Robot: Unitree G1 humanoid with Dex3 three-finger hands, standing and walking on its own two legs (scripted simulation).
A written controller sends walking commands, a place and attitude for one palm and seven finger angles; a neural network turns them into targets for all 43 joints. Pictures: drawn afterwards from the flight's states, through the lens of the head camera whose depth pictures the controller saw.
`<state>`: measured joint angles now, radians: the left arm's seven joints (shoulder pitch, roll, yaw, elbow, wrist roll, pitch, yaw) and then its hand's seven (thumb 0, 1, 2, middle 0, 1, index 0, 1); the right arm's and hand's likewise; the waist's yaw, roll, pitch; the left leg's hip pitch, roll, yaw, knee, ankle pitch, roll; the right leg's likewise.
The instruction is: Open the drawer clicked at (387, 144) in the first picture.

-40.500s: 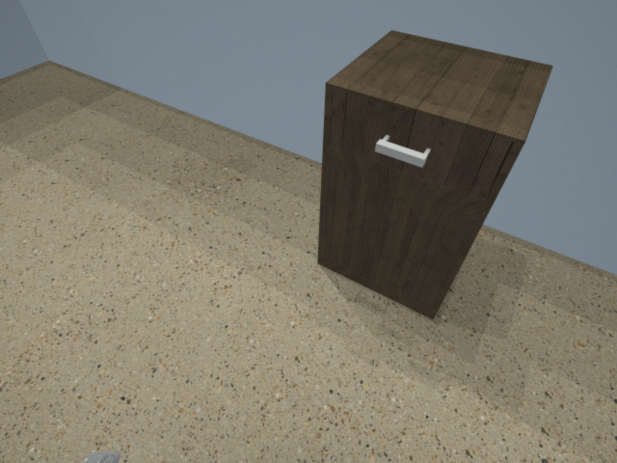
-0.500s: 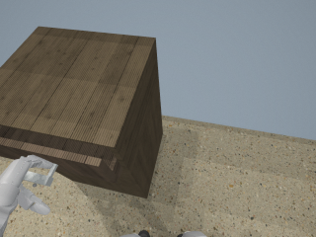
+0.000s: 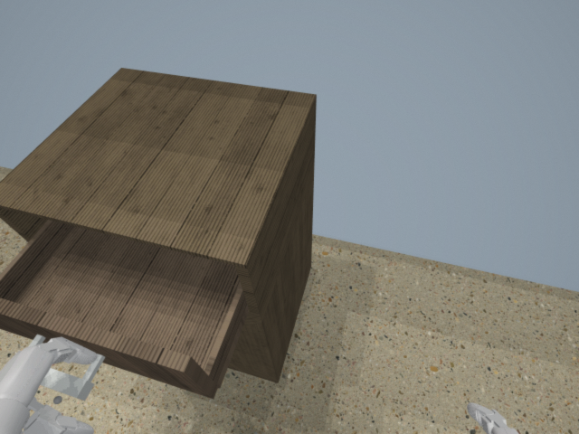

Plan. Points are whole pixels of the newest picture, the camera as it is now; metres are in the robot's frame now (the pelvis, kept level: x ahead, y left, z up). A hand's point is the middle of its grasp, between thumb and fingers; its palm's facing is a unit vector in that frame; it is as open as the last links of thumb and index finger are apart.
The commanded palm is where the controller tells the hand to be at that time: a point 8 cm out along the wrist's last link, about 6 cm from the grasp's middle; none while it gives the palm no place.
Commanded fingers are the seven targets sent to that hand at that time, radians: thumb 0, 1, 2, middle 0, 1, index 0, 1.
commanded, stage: step back with the hand held close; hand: left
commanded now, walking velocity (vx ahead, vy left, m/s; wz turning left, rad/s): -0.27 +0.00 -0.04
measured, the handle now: (58, 364) +0.25 +0.36 -0.09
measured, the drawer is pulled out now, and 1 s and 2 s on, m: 0.16 0.17 0.17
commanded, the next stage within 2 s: stop stepping back and stand still in 1.24 s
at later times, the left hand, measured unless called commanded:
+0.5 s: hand (65, 424) +0.16 +0.28 -0.01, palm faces +0.28 -0.85 -0.44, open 6.5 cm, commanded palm +0.12 +0.31 +0.01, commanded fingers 0.00 0.90 0.90 -0.20 -0.30 -0.20 -0.30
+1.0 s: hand out of the picture +0.08 +0.25 +0.00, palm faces +0.17 -0.90 -0.41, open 7.4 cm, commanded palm +0.03 +0.30 +0.01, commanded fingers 0.00 0.90 0.90 -0.20 -0.30 -0.20 -0.30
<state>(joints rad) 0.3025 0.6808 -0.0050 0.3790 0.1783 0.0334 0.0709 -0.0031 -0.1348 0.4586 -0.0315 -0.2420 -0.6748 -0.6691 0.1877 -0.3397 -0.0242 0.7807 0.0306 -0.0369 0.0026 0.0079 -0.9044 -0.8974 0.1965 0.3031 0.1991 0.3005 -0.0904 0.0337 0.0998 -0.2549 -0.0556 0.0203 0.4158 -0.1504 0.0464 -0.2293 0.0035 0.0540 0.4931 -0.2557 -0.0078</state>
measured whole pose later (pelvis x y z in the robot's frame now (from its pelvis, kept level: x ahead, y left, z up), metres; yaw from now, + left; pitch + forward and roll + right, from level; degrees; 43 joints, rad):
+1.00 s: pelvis -0.11 +0.02 -0.01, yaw -1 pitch +1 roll +1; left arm 0.51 0.29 0.16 -0.04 -0.02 -0.07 0.08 0.01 0.90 0.90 -0.21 -0.30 -0.21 -0.30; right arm 0.16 -0.23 -0.04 0.57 0.04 0.06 -0.08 0.01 -0.90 -0.90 0.20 0.30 0.20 0.30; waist -0.02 0.03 0.01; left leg -0.39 -0.01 0.06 0.62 -0.29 0.01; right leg -0.38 0.09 -0.01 0.52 -0.16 -0.08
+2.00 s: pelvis -0.30 +0.01 +0.01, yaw -1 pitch +0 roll +0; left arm 0.44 0.28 0.15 0.19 -0.02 -0.13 0.11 0.02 0.90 0.90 -0.21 -0.30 -0.21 -0.30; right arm 0.23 -0.24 -0.02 0.67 0.02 -0.05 -0.11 0.01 -0.90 -0.90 0.20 0.30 0.20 0.30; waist -0.01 0.03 -0.03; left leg -0.22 -0.05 -0.01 0.40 -0.18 0.04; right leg -0.17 0.06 0.00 0.37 -0.20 -0.04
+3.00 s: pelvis -0.30 -0.01 +0.00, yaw -2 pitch +0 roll +0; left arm 0.29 0.15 0.00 1.10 0.01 0.00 0.03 0.01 0.90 0.90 -0.20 -0.30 -0.20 -0.30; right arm 0.34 -0.16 0.00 1.10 -0.03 0.03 -0.03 0.00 -0.90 -0.90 0.20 0.30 0.20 0.30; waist -0.02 0.05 0.01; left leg -0.25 0.00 0.00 0.43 -0.20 0.01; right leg -0.20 0.10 0.01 0.41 -0.21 -0.09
